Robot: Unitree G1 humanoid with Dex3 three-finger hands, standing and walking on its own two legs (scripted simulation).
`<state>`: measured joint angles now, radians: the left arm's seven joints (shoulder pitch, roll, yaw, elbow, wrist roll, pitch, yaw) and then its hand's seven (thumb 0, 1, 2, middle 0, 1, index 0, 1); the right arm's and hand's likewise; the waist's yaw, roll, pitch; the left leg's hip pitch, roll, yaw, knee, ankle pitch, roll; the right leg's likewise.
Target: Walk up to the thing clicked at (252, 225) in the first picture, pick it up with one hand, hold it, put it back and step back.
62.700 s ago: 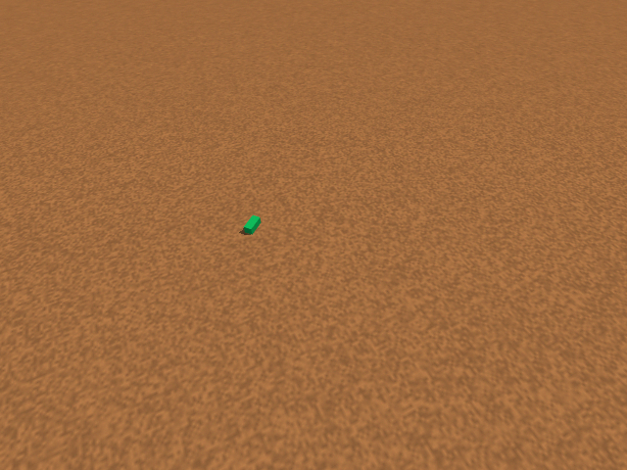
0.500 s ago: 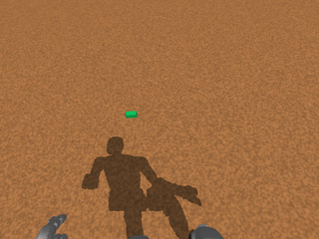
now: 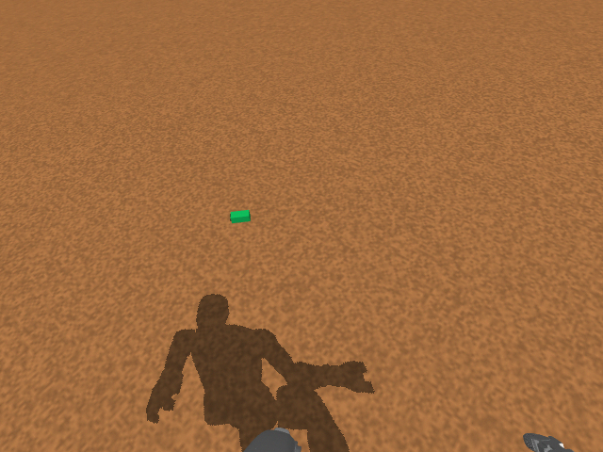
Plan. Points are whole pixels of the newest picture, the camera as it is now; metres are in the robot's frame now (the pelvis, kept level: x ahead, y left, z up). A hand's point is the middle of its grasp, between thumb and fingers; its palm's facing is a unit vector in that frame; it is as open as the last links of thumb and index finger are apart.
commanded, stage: step back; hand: left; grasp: from above
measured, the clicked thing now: (240, 216) +1.15 +0.41 -0.74
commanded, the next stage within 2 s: stand in 1.02 s
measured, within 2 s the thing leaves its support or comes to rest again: neither
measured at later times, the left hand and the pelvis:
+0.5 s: hand out of the picture +0.02 +0.28 -0.13, palm faces +0.10 -0.91 -0.39, open 7.4 cm; pelvis -0.02 +0.00 +0.01, yaw +5 degrees
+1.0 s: hand out of the picture +0.09 +0.30 -0.14, palm faces +0.06 -0.93 -0.37, open 7.4 cm; pelvis +0.03 +0.03 +0.01, yaw +4 degrees
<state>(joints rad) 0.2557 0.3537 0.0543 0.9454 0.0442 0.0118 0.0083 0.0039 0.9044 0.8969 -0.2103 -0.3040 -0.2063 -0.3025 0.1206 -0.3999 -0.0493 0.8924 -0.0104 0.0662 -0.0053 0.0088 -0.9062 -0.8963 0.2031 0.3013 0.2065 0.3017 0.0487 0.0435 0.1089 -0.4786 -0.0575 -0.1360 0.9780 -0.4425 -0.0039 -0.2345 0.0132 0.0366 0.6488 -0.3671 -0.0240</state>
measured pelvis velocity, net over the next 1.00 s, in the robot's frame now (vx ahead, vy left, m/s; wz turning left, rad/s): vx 0.03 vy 0.03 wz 0.06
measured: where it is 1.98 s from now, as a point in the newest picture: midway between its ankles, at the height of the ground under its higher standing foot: outside the picture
